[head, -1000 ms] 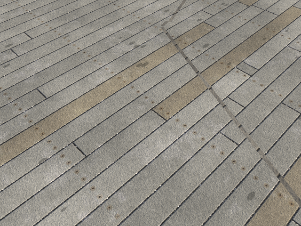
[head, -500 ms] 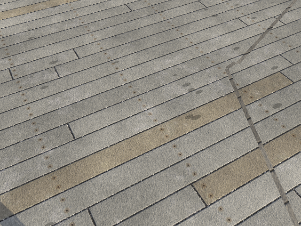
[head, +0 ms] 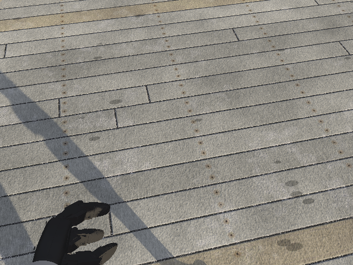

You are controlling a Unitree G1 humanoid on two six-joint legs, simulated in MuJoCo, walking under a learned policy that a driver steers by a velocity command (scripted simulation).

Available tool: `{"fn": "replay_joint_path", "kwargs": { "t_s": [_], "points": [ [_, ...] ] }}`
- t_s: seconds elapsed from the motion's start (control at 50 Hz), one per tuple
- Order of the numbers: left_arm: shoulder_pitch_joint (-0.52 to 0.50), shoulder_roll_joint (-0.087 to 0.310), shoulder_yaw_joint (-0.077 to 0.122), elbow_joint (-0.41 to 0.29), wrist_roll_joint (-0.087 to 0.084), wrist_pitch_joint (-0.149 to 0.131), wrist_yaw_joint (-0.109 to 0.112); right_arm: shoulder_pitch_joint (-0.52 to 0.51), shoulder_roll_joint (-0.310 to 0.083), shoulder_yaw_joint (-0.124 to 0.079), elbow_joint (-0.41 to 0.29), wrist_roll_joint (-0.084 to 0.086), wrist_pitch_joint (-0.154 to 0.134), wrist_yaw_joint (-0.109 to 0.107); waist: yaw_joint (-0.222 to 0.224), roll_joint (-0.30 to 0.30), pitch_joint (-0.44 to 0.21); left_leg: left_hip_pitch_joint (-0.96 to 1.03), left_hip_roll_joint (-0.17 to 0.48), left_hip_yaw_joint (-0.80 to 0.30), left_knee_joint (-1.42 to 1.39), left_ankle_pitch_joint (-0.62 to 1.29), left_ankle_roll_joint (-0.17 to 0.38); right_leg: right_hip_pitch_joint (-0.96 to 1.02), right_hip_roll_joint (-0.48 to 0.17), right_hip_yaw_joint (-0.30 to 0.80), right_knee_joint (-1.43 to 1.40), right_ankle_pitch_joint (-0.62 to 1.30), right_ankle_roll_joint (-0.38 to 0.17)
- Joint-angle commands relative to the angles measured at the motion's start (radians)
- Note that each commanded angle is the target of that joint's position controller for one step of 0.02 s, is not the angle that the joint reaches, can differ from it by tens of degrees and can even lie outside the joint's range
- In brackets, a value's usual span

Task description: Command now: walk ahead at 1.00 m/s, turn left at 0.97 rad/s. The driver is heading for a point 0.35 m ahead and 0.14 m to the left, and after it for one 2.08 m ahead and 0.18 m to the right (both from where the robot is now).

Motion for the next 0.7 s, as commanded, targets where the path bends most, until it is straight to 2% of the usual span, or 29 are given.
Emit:
{"fn": "replay_joint_path", "kwargs": {
  "t_s": [0.02, 0.04, 0.06, 0.08, 0.1, 0.12, 0.14, 0.16, 0.2, 0.24, 0.28, 0.34, 0.36, 0.4, 0.42, 0.44, 0.46, 0.48, 0.5, 0.52, 0.54, 0.56, 0.58, 0.6, 0.62, 0.64, 0.66, 0.68, 0.7],
  "points": [
    [0.321, 0.204, 0.084, 0.027, -0.006, -0.016, 0.033, -0.108, -0.227, -0.052, -0.083, -0.009, -0.013, -0.002, 0.256, 0.039, -0.192, -0.242, 0.119, -0.101, 0.355, 0.879, 0.027, 0.623, 0.092, -0.083, -0.027, -0.103, -0.023],
    [0.548, 0.266, 0.111, 0.071, 0.009, -0.017, 0.053, -0.165, -0.169, -0.035, -0.111, -0.014, -0.022, 0.000, 0.366, 0.013, -0.309, -0.403, 0.078, -0.066, 0.650, 0.719, 0.010, 0.878, -0.018, 0.006, 0.030, -0.275, -0.039],
    [0.672, 0.333, 0.125, 0.099, 0.050, -0.017, 0.063, -0.183, 0.020, 0.015, -0.168, -0.007, -0.029, -0.007, 0.354, -0.267, -0.371, -0.682, -0.009, 0.019, 0.991, -0.106, 0.008, 1.067, -0.300, 0.360, -0.071, -0.593, -0.041],
    [0.520, 0.369, 0.140, 0.078, 0.048, -0.015, 0.045, -0.044, 0.002, 0.031, -0.222, 0.037, -0.024, -0.009, 0.194, -0.495, -0.456, -0.850, 0.008, 0.075, 1.135, -0.060, 0.010, 1.059, -0.427, 0.901, -0.317, -0.773, -0.141],
    [0.373, 0.228, 0.121, 0.039, 0.040, -0.006, 0.036, -0.123, -0.070, 0.026, -0.173, 0.003, 0.002, -0.018, 0.197, -0.245, -0.271, -0.893, 0.104, 0.118, 1.155, 0.069, 0.007, 0.892, -0.357, 0.738, -0.330, -0.918, -0.152],
    [0.330, 0.160, 0.105, 0.046, 0.029, -0.001, 0.032, -0.183, -0.085, 0.021, -0.176, -0.016, 0.013, -0.004, 0.196, -0.116, -0.157, -0.876, 0.141, 0.149, 1.093, 0.145, -0.007, 0.755, -0.300, 0.520, -0.305, -0.730, -0.142],
    [0.341, 0.137, 0.099, 0.072, 0.034, 0.000, 0.029, -0.222, -0.077, 0.021, -0.180, -0.025, 0.024, 0.011, 0.189, -0.049, -0.108, -0.849, 0.171, 0.155, 1.057, 0.160, -0.019, 0.671, -0.258, 0.372, -0.301, -0.533, -0.126],
    [0.389, 0.120, 0.092, 0.114, 0.028, -0.005, 0.032, -0.254, -0.050, 0.027, -0.205, -0.038, 0.035, 0.028, 0.180, -0.062, -0.071, -0.842, 0.199, 0.148, 1.035, 0.164, -0.023, 0.616, -0.228, 0.254, -0.303, -0.411, -0.117],
    [0.448, 0.078, 0.082, 0.181, 0.003, -0.025, 0.017, -0.306, -0.002, 0.044, -0.249, -0.039, 0.061, 0.047, 0.159, -0.106, -0.025, -0.877, 0.230, 0.161, 1.017, 0.183, -0.025, 0.582, -0.202, 0.100, -0.321, -0.217, -0.085],
    [0.451, 0.077, 0.082, 0.199, -0.008, -0.041, 0.004, -0.368, 0.003, 0.055, -0.291, -0.040, 0.071, 0.055, 0.146, -0.095, -0.006, -0.889, 0.231, 0.190, 0.969, 0.250, -0.023, 0.554, -0.183, -0.045, -0.348, -0.011, -0.069],
    [0.417, 0.104, 0.087, 0.201, -0.003, -0.054, 0.005, -0.416, -0.009, 0.061, -0.326, -0.036, 0.075, 0.062, 0.118, -0.103, 0.023, -0.874, 0.237, 0.209, 0.870, 0.351, -0.024, 0.518, -0.174, -0.149, -0.391, 0.061, -0.068],
    [0.462, 0.130, 0.090, 0.230, -0.001, -0.054, 0.014, -0.513, -0.019, 0.069, -0.344, -0.032, 0.077, 0.077, 0.141, -0.038, 0.092, -0.832, 0.199, 0.325, 0.643, 0.424, 0.002, 0.556, -0.115, -0.304, -0.434, 0.209, -0.044],
    [0.501, 0.146, 0.089, 0.239, 0.006, -0.054, 0.016, -0.550, 0.008, 0.084, -0.364, -0.037, 0.068, 0.084, 0.146, -0.051, 0.127, -0.776, 0.200, 0.336, 0.529, 0.415, 0.020, 0.533, -0.141, -0.313, -0.442, 0.309, -0.048],
    [0.554, 0.178, 0.088, 0.266, 0.004, -0.047, 0.022, -0.551, 0.011, 0.090, -0.342, -0.047, 0.054, 0.077, 0.140, -0.061, 0.116, -0.611, 0.111, 0.388, 0.422, 0.401, 0.057, 0.568, -0.158, -0.326, -0.437, 0.681, -0.071],
    [0.558, 0.224, 0.095, 0.269, 0.002, -0.036, 0.029, -0.508, -0.020, 0.080, -0.320, -0.049, 0.051, 0.066, 0.107, -0.095, 0.079, -0.544, 0.062, 0.398, 0.393, 0.336, 0.066, 0.627, -0.171, -0.324, -0.369, 0.879, -0.087],
    [0.544, 0.270, 0.102, 0.270, 0.000, -0.021, 0.036, -0.400, -0.062, 0.064, -0.289, -0.055, 0.047, 0.055, 0.036, -0.116, 0.010, -0.414, 0.028, 0.384, 0.361, 0.262, 0.079, 0.655, -0.194, -0.320, -0.201, 1.025, -0.111],
    [0.522, 0.298, 0.104, 0.267, -0.003, -0.008, 0.042, -0.209, -0.100, 0.043, -0.226, -0.055, 0.044, 0.039, -0.054, -0.131, -0.088, -0.205, 0.016, 0.344, 0.318, 0.218, 0.095, 0.623, -0.204, -0.298, 0.029, 1.058, -0.128],
    [0.489, 0.290, 0.101, 0.257, -0.011, 0.002, 0.042, -0.031, -0.143, 0.019, -0.169, -0.062, 0.042, 0.019, -0.148, -0.112, -0.168, 0.050, 0.062, 0.275, 0.215, 0.231, 0.111, 0.479, -0.166, -0.297, 0.330, 0.884, -0.132],
    [0.550, 0.133, 0.075, 0.228, 0.001, 0.004, 0.022, -0.024, -0.231, 0.000, -0.148, -0.074, 0.038, -0.003, -0.032, 0.121, -0.270, 0.280, 0.350, -0.015, 0.253, 0.114, 0.096, 0.217, -0.018, -0.240, 0.738, -0.300, -0.126],
    [0.617, 0.116, 0.071, 0.172, -0.060, -0.001, 0.019, -0.035, -0.270, -0.010, -0.187, -0.072, 0.034, -0.008, 0.022, 0.200, -0.474, 0.431, 0.576, -0.520, 0.062, -0.007, 0.168, -0.030, 0.100, -0.034, 1.019, -0.490, -0.124],
    [0.453, 0.184, 0.086, 0.150, -0.052, -0.008, 0.026, -0.053, -0.209, -0.012, -0.167, -0.057, 0.029, -0.015, -0.011, 0.024, -0.319, 0.278, 0.511, -0.414, -0.028, -0.002, 0.127, -0.113, 0.050, 0.011, 0.994, -0.335, -0.131],
    [0.428, 0.145, 0.078, 0.146, -0.050, -0.011, 0.020, -0.097, -0.162, 0.003, -0.137, -0.052, 0.014, -0.017, 0.046, 0.018, -0.132, 0.093, 0.485, -0.279, -0.059, 0.078, 0.119, -0.121, 0.016, -0.013, 0.920, -0.279, -0.128],
    [0.434, 0.119, 0.072, 0.172, -0.039, -0.002, 0.013, -0.131, -0.111, 0.012, -0.122, -0.052, -0.003, -0.013, 0.092, -0.046, -0.045, -0.053, 0.444, -0.171, -0.096, 0.161, 0.093, -0.075, -0.026, -0.008, 0.845, -0.256, -0.122],
    [0.468, 0.098, 0.071, 0.198, -0.027, 0.018, 0.003, -0.161, -0.078, 0.022, -0.116, -0.049, -0.016, -0.016, 0.135, -0.047, -0.019, -0.151, 0.400, -0.066, -0.133, 0.183, 0.061, -0.008, -0.046, 0.003, 0.803, -0.238, -0.117],
    [0.511, 0.077, 0.069, 0.216, -0.017, 0.039, -0.009, -0.159, -0.052, 0.031, -0.105, -0.039, -0.027, -0.017, 0.164, 0.004, -0.013, -0.221, 0.394, -0.011, -0.170, 0.190, 0.050, 0.044, -0.059, 0.003, 0.776, -0.229, -0.106],
    [0.498, 0.072, 0.073, 0.221, -0.014, 0.054, -0.017, -0.152, -0.026, 0.037, -0.090, -0.030, -0.041, -0.013, 0.175, 0.002, 0.007, -0.234, 0.373, 0.045, -0.194, 0.231, 0.029, 0.035, -0.072, 0.008, 0.747, -0.222, -0.103],
    [0.461, 0.062, 0.076, 0.212, -0.013, 0.065, -0.023, -0.146, -0.024, 0.037, -0.074, -0.017, -0.052, -0.010, 0.181, 0.014, 0.038, -0.239, 0.360, 0.107, -0.219, 0.277, 0.010, -0.005, -0.080, 0.002, 0.717, -0.206, -0.099],
    [0.416, 0.059, 0.078, 0.206, -0.015, 0.072, -0.029, -0.142, -0.022, 0.038, -0.064, -0.013, -0.057, -0.009, 0.175, 0.001, 0.055, -0.223, 0.331, 0.184, -0.238, 0.338, -0.023, -0.053, -0.078, -0.012, 0.706, -0.162, -0.098],
    [0.352, 0.046, 0.074, 0.174, -0.016, 0.073, -0.034, -0.122, -0.030, 0.037, -0.057, -0.012, -0.063, -0.007, 0.166, 0.031, 0.075, -0.229, 0.329, 0.241, -0.251, 0.438, -0.039, -0.083, -0.079, -0.032, 0.657, -0.111, -0.097]
  ]
}}
Next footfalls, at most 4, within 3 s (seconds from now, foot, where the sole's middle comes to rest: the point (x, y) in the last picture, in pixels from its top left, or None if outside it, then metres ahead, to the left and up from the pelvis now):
0.04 right None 0.24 -0.18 -0.76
0.48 left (126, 236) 0.58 0.13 -0.76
0.94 right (121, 142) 1.02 0.13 -0.76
1.36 left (89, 82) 1.44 0.29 -0.76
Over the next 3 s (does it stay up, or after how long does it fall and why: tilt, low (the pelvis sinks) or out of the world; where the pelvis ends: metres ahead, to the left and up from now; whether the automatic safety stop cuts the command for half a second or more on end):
stays up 2.52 -0.51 0.00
